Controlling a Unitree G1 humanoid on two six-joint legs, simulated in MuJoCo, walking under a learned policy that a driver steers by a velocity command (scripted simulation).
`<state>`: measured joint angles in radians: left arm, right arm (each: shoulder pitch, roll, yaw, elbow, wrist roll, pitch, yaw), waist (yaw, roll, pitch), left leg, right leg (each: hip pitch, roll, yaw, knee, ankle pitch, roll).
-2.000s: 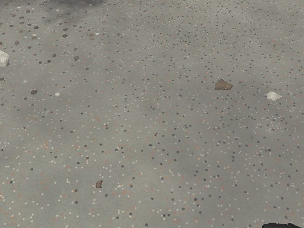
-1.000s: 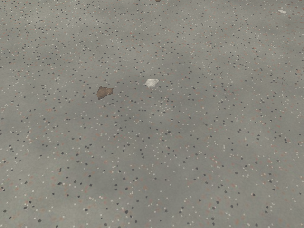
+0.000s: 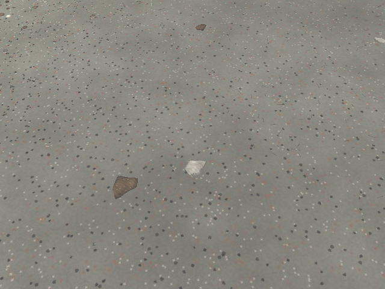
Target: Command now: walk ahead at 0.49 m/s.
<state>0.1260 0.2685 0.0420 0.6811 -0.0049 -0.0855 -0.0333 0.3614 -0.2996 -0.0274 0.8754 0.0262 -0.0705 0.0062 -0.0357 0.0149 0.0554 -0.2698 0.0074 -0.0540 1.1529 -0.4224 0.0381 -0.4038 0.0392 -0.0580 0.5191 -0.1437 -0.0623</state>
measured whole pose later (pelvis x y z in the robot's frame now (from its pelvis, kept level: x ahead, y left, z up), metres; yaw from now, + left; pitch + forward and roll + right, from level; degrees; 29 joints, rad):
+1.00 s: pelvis +0.56 +0.03 +0.00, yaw +6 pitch +2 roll +0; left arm 0.03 0.26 0.04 0.73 0.00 -0.11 -0.03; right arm 0.40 -0.29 -0.05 0.90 0.02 -0.04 -0.01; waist -0.07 0.01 0.03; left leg -0.15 -0.02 -0.09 0.81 -0.52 0.03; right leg -0.46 -0.01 -0.02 0.54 -0.12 -0.03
